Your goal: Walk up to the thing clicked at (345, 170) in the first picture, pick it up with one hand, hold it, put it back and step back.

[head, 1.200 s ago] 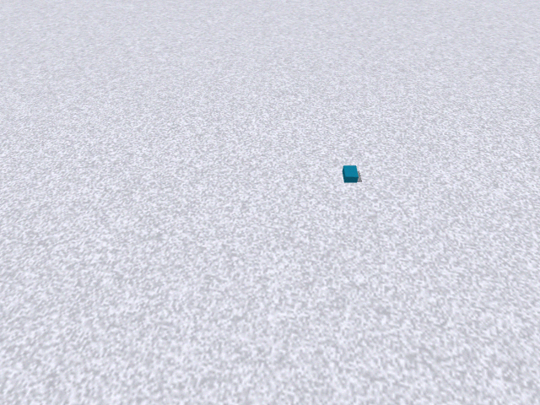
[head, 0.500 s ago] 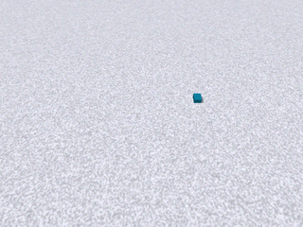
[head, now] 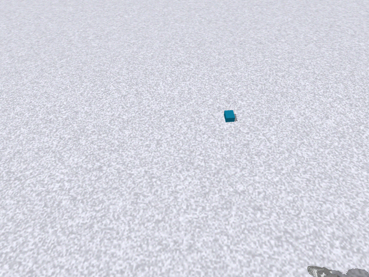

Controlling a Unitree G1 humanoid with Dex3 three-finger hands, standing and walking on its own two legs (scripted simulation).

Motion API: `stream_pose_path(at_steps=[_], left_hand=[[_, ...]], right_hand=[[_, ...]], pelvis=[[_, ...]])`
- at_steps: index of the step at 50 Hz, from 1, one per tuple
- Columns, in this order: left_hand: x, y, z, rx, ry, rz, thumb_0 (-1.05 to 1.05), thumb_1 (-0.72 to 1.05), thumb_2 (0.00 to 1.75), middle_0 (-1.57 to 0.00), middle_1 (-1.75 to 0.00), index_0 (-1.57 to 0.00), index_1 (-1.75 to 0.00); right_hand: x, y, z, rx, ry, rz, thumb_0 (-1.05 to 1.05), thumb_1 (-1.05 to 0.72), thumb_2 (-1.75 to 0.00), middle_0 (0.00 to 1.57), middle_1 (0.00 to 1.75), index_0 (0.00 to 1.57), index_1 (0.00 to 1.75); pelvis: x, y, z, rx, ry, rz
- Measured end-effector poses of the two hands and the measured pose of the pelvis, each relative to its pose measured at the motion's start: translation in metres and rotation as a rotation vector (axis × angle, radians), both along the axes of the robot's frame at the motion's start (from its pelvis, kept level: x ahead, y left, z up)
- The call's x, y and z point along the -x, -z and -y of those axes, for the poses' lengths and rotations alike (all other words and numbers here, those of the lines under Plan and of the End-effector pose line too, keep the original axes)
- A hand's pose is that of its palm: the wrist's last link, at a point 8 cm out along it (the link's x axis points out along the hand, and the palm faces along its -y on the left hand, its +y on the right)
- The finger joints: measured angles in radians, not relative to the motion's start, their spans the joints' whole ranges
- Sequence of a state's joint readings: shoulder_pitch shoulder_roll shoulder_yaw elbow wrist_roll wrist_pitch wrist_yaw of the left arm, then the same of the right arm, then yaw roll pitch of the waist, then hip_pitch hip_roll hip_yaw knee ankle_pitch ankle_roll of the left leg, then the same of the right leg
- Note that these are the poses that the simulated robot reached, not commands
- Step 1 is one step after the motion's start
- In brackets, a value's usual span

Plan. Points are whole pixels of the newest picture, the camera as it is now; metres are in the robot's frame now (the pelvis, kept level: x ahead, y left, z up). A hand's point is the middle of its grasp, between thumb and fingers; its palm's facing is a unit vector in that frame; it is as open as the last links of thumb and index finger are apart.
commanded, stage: walk up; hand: left
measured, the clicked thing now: (229, 116) +1.31 -0.30 -0.76
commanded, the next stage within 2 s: none
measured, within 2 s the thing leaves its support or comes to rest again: neither
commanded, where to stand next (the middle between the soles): +1.05 +0.03 m, yaw -88 degrees
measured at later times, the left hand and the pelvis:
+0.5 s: hand (108, 219) +0.29 +0.23 -0.13, palm faces -0.33 -0.83 -0.45, open 7.4 cm; pelvis +0.17 -0.03 -0.01, yaw -24 degrees
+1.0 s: hand (167, 103) +0.74 +0.09 -0.12, palm faces -0.66 -0.55 -0.52, open 7.4 cm; pelvis +0.43 -0.02 -0.02, yaw -42 degrees
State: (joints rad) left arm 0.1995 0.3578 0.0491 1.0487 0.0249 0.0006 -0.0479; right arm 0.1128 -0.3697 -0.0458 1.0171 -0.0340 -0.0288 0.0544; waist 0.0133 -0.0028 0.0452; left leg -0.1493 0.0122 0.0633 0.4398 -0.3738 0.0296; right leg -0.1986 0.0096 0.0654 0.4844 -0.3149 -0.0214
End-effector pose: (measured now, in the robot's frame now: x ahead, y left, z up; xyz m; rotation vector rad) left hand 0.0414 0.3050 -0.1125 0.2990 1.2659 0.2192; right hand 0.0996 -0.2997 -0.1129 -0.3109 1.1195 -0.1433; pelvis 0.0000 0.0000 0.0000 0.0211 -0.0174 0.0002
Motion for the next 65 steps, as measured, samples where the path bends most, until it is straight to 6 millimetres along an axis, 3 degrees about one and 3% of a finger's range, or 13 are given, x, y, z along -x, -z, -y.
stream_pose_path(at_steps=[4, 9, 13, 16, 20, 24, 28, 33, 39, 48, 52, 55, 65], left_hand=[[-0.028, -0.007, -0.005, -0.039, 0.096, -0.054, 0.01, 0.91, 0.9, -0.21, -0.3, -0.2, -0.3], [-0.094, -0.025, 0.002, -0.088, 0.19, 0.019, 0.01, 0.91, 0.9, -0.21, -0.3, -0.2, -0.3], [-0.142, -0.022, 0.007, -0.168, 0.237, 0.123, 0.01, 0.91, 0.9, -0.21, -0.3, -0.2, -0.3], [-0.159, -0.024, 0.018, -0.174, 0.247, 0.122, 0.01, 0.91, 0.9, -0.2, -0.3, -0.2, -0.3], [-0.187, -0.03, 0.031, -0.149, 0.291, 0.067, 0.01, 0.91, 0.9, -0.21, -0.3, -0.2, -0.3], [-0.238, -0.028, 0.036, -0.122, 0.367, 0.052, 0.01, 0.9, 0.9, -0.21, -0.3, -0.2, -0.3], [-0.314, -0.017, 0.029, -0.117, 0.462, 0.057, 0.01, 0.9, 0.9, -0.21, -0.3, -0.21, -0.3], [-0.441, 0.011, 0.02, -0.168, 0.603, 0.087, 0.01, 0.9, 0.9, -0.21, -0.3, -0.21, -0.3], [-0.566, -0.011, 0.068, -0.119, 0.748, 0.182, 0.01, 0.91, 0.9, -0.2, -0.3, -0.2, -0.3], [-0.695, -0.04, 0.159, -0.103, 0.937, 0.248, 0.01, 0.91, 0.9, -0.2, -0.3, -0.2, -0.3], [-0.741, -0.036, 0.2, -0.094, 0.986, 0.34, 0.01, 0.91, 0.9, -0.21, -0.3, -0.2, -0.3], [-0.76, -0.032, 0.21, -0.092, 0.978, 0.383, 0.01, 0.91, 0.9, -0.21, -0.3, -0.2, -0.3], [-0.808, -0.023, 0.165, -0.175, 0.993, 0.223, 0.01, 0.9, 0.9, -0.21, -0.3, -0.21, -0.3]], right_hand=[[0.011, -0.002, 0.025, 0.014, 0.097, 0.09, 0.01, -0.9, -0.9, 0.21, 0.3, 0.21, 0.3], [0.023, 0.009, 0.063, 0.023, 0.189, 0.062, 0.01, -0.9, -0.9, 0.21, 0.3, 0.21, 0.3], [0.01, 0.033, 0.093, 0.036, 0.225, 0.051, 0.01, -0.9, -0.9, 0.2, 0.3, 0.2, 0.3], [-0.017, 0.031, 0.095, 0.013, 0.237, 0.073, 0.02, -0.9, -0.9, 0.2, 0.3, 0.2, 0.3], [-0.058, 0.012, 0.084, -0.019, 0.238, 0.158, 0.02, -0.91, -0.9, 0.2, 0.3, 0.2, 0.3], [-0.086, -0.002, 0.073, -0.021, 0.263, 0.183, 0.01, -0.9, -0.9, 0.2, 0.3, 0.2, 0.3], [-0.107, -0.006, 0.066, 0.021, 0.331, 0.169, 0.01, -0.9, -0.9, 0.2, 0.3, 0.2, 0.3], [-0.108, -0.002, 0.046, 0.112, 0.486, 0.156, 0.01, -0.9, -0.9, 0.2, 0.3, 0.21, 0.3], [-0.079, -0.011, -0.007, 0.061, 0.679, -0.013, 0.01, -0.9, -0.9, 0.2, 0.3, 0.2, 0.3], [-0.081, 0.004, -0.055, -0.028, 0.851, -0.124, 0.01, -0.9, -0.9, 0.2, 0.3, 0.2, 0.3], [-0.109, 0.031, -0.053, -0.066, 0.877, -0.137, 0.01, -0.9, -0.9, 0.2, 0.3, 0.2, 0.3], [-0.147, 0.043, -0.041, -0.079, 0.867, -0.12, 0.02, -0.9, -0.9, 0.2, 0.3, 0.2, 0.3], [-0.287, 0.023, 0.022, 0.042, 0.838, 0.108, 0.01, -0.9, -0.9, 0.2, 0.3, 0.2, 0.3]], pelvis=[[-0.01, 0.004, 0.003, -0.003, 0.088, -0.011], [-0.039, 0.012, 0.021, -0.008, 0.176, 0.013], [-0.063, 0.037, 0.041, 0.021, 0.215, 0.026], [-0.083, 0.033, 0.041, 0.046, 0.266, 0.033], [-0.117, 0.018, 0.038, 0.049, 0.331, 0.033], [-0.161, 0.012, 0.031, 0.046, 0.404, 0.018], [-0.212, 0.018, 0.017, 0.059, 0.461, 0.003], [-0.275, 0.041, -0.004, 0.036, 0.538, 0.018], [-0.327, 0.018, -0.006, 0.03, 0.606, 0.001], [-0.413, 0.011, 0.01, 0.003, 0.713, -0.006], [-0.445, 0.029, 0.028, 0.008, 0.746, -0.004], [-0.465, 0.036, 0.034, 0.038, 0.779, 0.001], [-0.56, 0.034, 0.029, 0.045, 0.9, -0.012]])
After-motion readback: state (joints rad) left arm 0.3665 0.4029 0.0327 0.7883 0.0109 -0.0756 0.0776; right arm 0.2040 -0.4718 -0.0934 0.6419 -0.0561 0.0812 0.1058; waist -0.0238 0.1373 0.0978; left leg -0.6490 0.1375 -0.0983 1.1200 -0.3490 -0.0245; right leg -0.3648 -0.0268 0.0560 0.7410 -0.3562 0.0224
